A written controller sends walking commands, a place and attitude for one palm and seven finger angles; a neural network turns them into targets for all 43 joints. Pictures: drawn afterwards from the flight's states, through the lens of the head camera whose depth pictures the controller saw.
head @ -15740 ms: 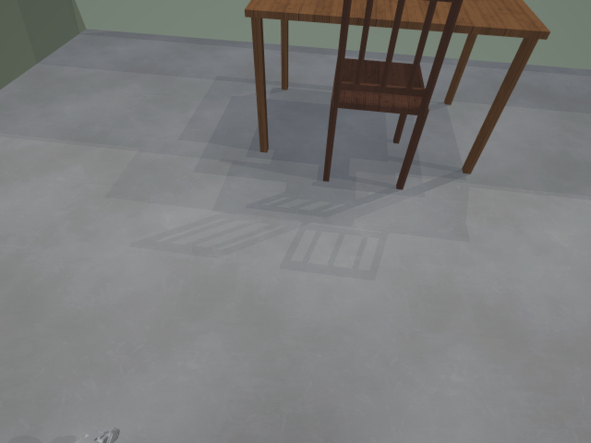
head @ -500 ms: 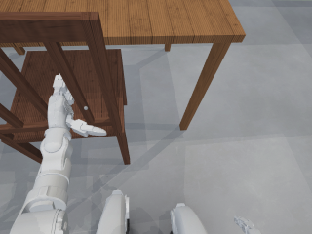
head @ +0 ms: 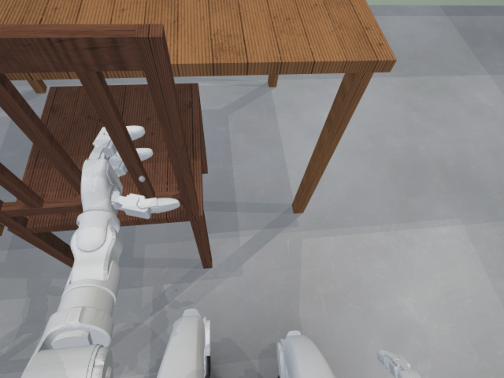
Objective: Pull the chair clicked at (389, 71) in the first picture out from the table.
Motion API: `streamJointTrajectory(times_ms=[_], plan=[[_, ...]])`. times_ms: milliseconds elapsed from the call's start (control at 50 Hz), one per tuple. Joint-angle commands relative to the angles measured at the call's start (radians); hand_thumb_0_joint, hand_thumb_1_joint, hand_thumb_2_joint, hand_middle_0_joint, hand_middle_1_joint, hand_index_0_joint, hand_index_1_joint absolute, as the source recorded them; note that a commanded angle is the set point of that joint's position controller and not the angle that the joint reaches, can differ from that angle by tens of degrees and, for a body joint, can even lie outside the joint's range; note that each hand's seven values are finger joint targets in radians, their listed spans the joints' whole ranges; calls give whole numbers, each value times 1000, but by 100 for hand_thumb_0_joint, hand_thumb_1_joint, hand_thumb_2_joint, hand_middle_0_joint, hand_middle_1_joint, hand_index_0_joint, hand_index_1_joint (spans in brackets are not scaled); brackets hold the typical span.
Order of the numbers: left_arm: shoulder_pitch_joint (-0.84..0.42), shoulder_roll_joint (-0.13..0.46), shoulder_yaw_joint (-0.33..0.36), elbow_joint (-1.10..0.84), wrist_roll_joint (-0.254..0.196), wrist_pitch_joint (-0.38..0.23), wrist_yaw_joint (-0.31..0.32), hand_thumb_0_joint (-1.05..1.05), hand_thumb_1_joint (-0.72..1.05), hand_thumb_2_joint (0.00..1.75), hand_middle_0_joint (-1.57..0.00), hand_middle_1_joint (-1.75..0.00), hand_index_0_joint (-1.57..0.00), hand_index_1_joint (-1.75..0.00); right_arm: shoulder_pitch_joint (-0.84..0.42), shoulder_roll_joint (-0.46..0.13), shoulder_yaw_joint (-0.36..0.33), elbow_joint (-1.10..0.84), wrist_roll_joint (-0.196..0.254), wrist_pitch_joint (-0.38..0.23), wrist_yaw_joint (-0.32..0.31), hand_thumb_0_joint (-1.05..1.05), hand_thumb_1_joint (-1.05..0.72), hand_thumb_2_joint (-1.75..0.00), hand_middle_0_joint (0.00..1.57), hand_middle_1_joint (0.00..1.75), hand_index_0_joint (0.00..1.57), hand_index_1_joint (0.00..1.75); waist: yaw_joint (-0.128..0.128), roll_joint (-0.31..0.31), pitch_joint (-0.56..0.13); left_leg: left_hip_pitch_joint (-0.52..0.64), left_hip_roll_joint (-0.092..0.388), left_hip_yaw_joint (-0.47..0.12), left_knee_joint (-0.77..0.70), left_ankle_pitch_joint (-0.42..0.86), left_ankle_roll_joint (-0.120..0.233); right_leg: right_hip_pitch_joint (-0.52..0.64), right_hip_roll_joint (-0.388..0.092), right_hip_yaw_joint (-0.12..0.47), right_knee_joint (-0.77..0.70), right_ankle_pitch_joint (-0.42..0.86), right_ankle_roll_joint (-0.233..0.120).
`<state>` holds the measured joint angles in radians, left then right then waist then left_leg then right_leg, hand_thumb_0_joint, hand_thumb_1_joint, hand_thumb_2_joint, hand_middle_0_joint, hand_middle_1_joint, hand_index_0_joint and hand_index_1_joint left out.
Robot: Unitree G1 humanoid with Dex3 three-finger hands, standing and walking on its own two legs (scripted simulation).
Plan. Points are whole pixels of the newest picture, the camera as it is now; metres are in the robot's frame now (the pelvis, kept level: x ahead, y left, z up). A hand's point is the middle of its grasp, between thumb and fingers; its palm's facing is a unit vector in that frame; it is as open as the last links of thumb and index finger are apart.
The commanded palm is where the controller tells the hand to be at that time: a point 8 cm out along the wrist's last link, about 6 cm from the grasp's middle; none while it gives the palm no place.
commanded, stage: hook a spindle and tug to test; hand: left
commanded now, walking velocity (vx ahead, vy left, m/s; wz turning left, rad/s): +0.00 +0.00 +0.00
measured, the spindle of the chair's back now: (55, 153) +0.44 +0.31 +0.05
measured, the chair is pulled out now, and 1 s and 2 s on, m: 0.00 0.03 0.15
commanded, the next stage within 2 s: step backward, pulling the chair out in 0.98 s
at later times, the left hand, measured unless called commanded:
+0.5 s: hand (142, 175) +0.42 +0.18 +0.03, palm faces +0.11 -0.99 -0.01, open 5.4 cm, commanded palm +0.38 +0.21 +0.03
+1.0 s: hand (144, 195) +0.38 +0.17 +0.03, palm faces +0.09 -1.00 -0.02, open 5.5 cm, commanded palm +0.36 +0.21 +0.03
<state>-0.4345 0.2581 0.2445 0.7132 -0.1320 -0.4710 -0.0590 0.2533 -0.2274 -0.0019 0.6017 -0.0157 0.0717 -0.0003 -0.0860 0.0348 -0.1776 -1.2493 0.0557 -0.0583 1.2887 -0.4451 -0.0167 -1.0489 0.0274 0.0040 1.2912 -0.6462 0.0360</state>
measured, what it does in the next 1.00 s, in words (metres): stands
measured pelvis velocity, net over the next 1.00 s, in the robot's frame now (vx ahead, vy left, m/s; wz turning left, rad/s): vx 0.02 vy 0.00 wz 0.00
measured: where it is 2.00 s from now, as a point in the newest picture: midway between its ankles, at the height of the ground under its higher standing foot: outside the picture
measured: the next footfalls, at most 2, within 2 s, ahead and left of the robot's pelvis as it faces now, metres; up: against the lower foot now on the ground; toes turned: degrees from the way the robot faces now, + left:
none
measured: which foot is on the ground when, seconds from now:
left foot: down 0.00-1.00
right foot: down 0.00-1.00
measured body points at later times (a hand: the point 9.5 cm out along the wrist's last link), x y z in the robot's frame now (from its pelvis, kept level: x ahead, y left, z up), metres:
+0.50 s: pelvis +0.01 +0.00 +0.00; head +0.13 +0.02 +0.44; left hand +0.41 +0.23 +0.03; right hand +0.11 -0.25 -0.11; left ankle +0.08 +0.13 -0.61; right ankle -0.01 -0.15 -0.61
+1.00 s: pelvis +0.02 +0.00 +0.01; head +0.13 +0.02 +0.45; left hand +0.37 +0.22 +0.04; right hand +0.16 -0.24 -0.10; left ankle +0.08 +0.13 -0.61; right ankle -0.01 -0.15 -0.61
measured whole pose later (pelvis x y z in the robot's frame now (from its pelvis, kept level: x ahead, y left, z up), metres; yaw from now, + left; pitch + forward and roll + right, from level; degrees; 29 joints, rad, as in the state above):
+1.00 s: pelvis +0.02 +0.00 +0.01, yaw +0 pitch +23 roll -3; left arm -0.21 0.20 0.16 0.47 -0.15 -0.45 -0.04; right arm 0.22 -0.22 -0.01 0.56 -0.01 0.08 0.02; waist -0.06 0.03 -0.18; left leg -1.19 0.05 -0.05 1.27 -0.48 -0.01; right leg -0.98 0.02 0.01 1.25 -0.67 0.04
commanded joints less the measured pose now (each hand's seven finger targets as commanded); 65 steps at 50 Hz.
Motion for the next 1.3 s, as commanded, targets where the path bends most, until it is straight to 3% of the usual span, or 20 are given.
streamJointTrajectory(times_ms=[0,260,340,400,440,540,660,800,840,920,960,1040,1060,1080,1100,1120,1160,1180,1220,1280], plan=[[-308,119,-17,-228,5,-82,-5,0,17,59,-50,-145,-50,-145,62,-160,-62,-94,-4,-34,-11,0,-90,-90,20,30,20,30,-15,59,-416,565,-23,8,-134,198,27,-41,25,-59,-202,287,-61],[-298,117,-12,-211,1,-70,-19,0,90,90,-50,-145,-50,-145,74,-161,-66,-87,-4,-29,-7,0,-90,-90,20,30,20,30,-16,61,-444,578,-23,12,-123,259,30,-28,24,-60,-197,340,-60],[-237,140,10,-227,-8,-67,-24,0,90,90,-50,-145,-50,-145,72,-161,-64,-93,-3,-27,-6,0,-90,-90,20,30,20,30,2,60,-443,575,-24,15,-128,281,29,5,26,-57,-198,365,-63],[-188,81,-39,-264,-15,-60,-29,0,90,90,-50,-145,-50,-145,61,-153,-66,-107,1,-24,1,0,-90,-90,20,30,20,30,-3,57,-428,592,-21,19,-137,287,27,2,25,-64,-205,372,-60],[-164,115,-13,-271,-8,-61,-19,0,90,90,-50,-145,-50,-145,66,-159,-65,-108,-2,-24,1,0,-90,-90,20,30,20,30,5,55,-435,584,-22,17,-135,301,28,10,26,-61,-196,384,-61],[-72,82,-38,-320,-11,-59,-14,0,90,90,-50,-145,-50,-145,57,-156,-69,-125,-1,-24,8,0,-90,-90,20,30,20,30,17,52,-440,603,-20,16,-140,338,25,28,26,-65,-192,412,-63],[-53,58,-69,-370,-9,-57,-7,0,90,90,-50,-145,-50,-145,48,-150,-68,-132,2,-22,8,0,-90,-90,20,30,20,30,4,42,-410,595,-20,19,-140,335,27,29,24,-65,-194,426,-58],[20,7,-120,-415,-9,-49,-3,0,90,90,-50,-145,-50,-145,31,-144,-67,-143,2,-25,10,0,-90,-90,20,30,20,30,9,47,-399,612,-22,16,-144,346,25,36,21,-70,-198,428,-59],[19,43,-91,-434,-8,-52,-1,0,90,90,-50,-145,-50,-145,29,-149,-69,-142,1,-28,5,0,-90,-90,20,30,20,30,12,35,-409,601,-20,14,-138,348,27,45,21,-67,-192,436,-59],[71,13,-115,-466,-14,-51,-2,0,90,90,-50,-145,-50,-145,14,-140,-67,-153,3,-30,6,0,-90,-90,20,30,20,30,19,49,-407,613,-24,21,-143,353,25,55,18,-67,-198,443,-58],[41,49,-82,-456,-12,-55,3,0,90,90,-50,-145,-50,-145,13,-145,-66,-146,2,-31,0,0,-90,-90,20,30,20,30,12,17,-398,585,-23,19,-136,332,29,53,19,-63,-195,438,-56],[-12,62,-73,-433,-9,-63,3,0,90,90,-50,-145,-50,-145,5,-146,-61,-140,0,-35,-7,0,-90,-90,20,30,20,30,7,34,-369,562,-25,16,-134,283,28,28,20,-61,-194,390,-58],[-61,23,-111,-447,-11,-65,2,0,90,90,-50,-145,-50,-145,1,-140,-60,-138,0,-37,-7,0,-90,-90,20,30,20,30,-5,50,-386,579,-27,15,-132,281,29,18,16,-62,-195,386,-56],[-183,382,44,-631,90,44,97,0,90,90,-50,-145,-50,-145,61,-144,-56,-213,58,26,-39,0,-90,-90,20,30,20,30,72,161,-641,947,-9,42,-338,312,48,388,-26,20,-364,456,-70],[-155,257,-29,-651,87,103,129,0,90,90,-50,-145,-50,-145,51,-119,-51,-234,64,32,-62,0,-90,-90,20,30,20,30,45,208,-586,1011,-30,50,-370,377,56,416,-19,5,-414,574,-64],[-55,212,-54,-565,87,165,146,0,90,90,-50,-145,-50,-145,33,-113,-38,-232,65,39,-74,0,-90,-90,20,30,20,30,43,188,-523,983,-22,40,-385,420,57,419,-27,-1,-422,624,-55],[56,121,-126,-373,94,258,153,0,90,90,-50,-145,-50,-145,29,-108,-23,-203,68,60,-93,0,-90,-90,20,30,20,30,35,66,-386,898,-3,33,-419,457,65,469,-35,0,-466,700,-38],[62,97,-157,-276,97,288,155,0,90,90,-50,-145,-50,-145,31,-114,-18,-187,66,69,-97,0,-90,-90,20,30,20,30,28,6,-295,822,4,33,-442,431,65,503,-49,9,-506,722,-28],[0,100,-171,-168,104,306,159,0,90,90,-50,-145,-50,-145,32,-129,-16,-165,69,75,-105,0,-90,-90,20,30,20,30,21,-52,-205,799,21,32,-493,440,62,567,-71,14,-566,760,-16],[-97,116,-161,-83,108,274,159,0,90,90,-50,-145,-50,-145,32,-133,-19,-135,61,69,-115,0,-90,-90,20,30,20,30,29,47,-201,912,45,20,-558,604,61,607,-79,4,-602,790,-10]])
